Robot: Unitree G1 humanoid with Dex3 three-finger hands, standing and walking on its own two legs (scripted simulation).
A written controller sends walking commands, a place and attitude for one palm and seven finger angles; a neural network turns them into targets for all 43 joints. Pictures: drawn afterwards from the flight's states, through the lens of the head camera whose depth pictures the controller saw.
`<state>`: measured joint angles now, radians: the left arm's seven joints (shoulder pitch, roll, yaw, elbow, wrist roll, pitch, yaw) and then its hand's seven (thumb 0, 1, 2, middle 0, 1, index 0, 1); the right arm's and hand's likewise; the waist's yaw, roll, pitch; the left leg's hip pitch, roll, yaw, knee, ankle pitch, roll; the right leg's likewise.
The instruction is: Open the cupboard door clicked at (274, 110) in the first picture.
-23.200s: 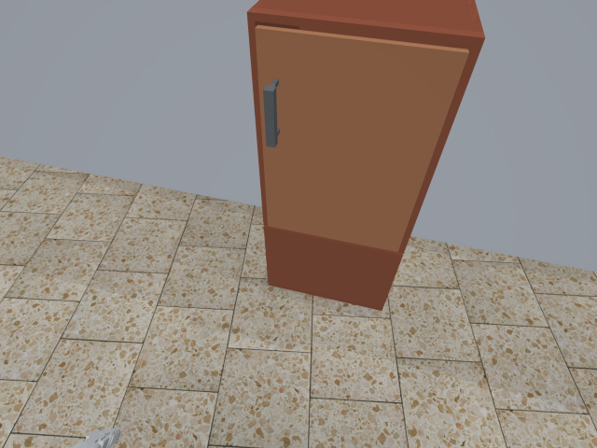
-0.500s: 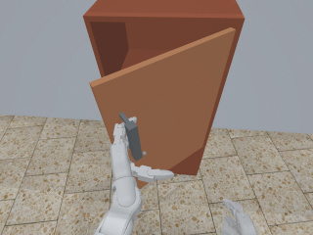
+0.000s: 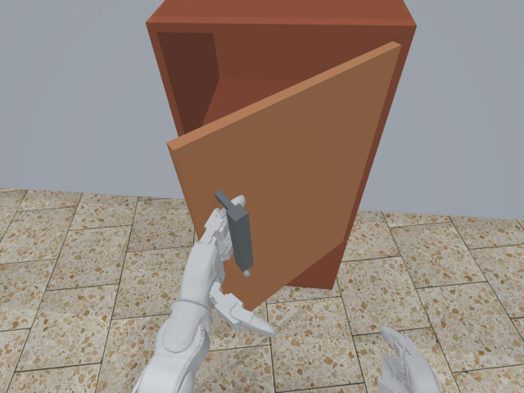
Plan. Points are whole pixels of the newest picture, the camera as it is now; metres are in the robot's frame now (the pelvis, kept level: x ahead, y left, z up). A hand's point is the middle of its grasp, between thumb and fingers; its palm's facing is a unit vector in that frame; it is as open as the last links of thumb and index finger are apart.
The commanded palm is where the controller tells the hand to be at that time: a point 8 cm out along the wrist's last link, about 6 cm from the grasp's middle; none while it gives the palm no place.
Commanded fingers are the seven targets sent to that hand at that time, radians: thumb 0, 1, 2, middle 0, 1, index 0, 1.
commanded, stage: slide the hand sideways off the handle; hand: left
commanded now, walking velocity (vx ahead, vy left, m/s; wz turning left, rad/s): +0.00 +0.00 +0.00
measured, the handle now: (233, 231) +0.34 +0.07 +0.07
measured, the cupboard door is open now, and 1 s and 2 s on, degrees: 43 43 43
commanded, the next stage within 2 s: draw the hand back to the body in 0.86 s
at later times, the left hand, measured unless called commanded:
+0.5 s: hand (215, 293) +0.24 +0.08 +0.07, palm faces -0.08 -1.00 -0.02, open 16.0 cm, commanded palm +0.21 +0.15 +0.07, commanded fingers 0.00 -0.50 0.30 -0.15 -0.30 -0.15 -0.30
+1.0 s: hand (175, 315) +0.21 +0.13 +0.07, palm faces -0.08 -1.00 -0.03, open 16.3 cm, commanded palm +0.19 +0.19 +0.08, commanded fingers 0.00 -0.50 0.30 -0.15 -0.30 -0.15 -0.30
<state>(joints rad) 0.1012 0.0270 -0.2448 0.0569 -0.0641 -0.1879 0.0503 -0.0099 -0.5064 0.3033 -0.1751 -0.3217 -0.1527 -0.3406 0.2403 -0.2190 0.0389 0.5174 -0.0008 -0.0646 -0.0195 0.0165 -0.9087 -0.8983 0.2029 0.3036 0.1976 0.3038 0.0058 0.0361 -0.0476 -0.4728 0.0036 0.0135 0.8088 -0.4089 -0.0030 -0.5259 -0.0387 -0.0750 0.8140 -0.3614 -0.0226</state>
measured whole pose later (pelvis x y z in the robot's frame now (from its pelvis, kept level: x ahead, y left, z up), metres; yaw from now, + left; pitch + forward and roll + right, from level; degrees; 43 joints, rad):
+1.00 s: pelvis +0.02 +0.00 -0.02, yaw +1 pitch +8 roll -1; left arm 0.52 0.17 -0.02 -0.29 -0.19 -0.26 -0.18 -0.01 -0.50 0.30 -0.16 -0.30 -0.15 -0.30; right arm 0.26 -0.24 0.03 0.44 0.02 -0.15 -0.05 0.02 -0.91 -0.90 0.20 0.30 0.20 0.30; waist 0.02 0.05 -0.08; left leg -0.60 0.02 -0.02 0.97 -0.51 -0.01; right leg -0.63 -0.03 -0.10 0.94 -0.45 -0.02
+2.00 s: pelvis +0.04 +0.02 +0.03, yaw +0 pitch -3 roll -1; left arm 0.52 0.32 0.25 -0.42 -0.03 -0.06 0.13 0.00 0.31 0.65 -0.19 -0.30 -0.18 -0.30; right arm 0.21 -0.22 0.05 0.63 -0.01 -0.15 -0.09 0.02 -0.91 -0.90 0.21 0.30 0.20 0.30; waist 0.07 0.06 0.01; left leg -0.10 0.00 0.02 0.47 -0.32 0.01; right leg -0.14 -0.02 -0.07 0.45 -0.26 0.00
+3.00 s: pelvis +0.00 +0.02 +0.04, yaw -1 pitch +0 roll +0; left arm 0.58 0.40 0.37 -0.48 -0.04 -0.14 0.11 0.02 0.88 0.90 -0.22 -0.30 -0.21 -0.30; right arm 0.16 -0.24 -0.01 0.58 0.00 -0.03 -0.09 0.02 -0.91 -0.90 0.20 0.30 0.20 0.30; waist 0.01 0.04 0.05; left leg -0.22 0.00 0.04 0.46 -0.24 0.02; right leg -0.26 -0.02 -0.05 0.42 -0.16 0.01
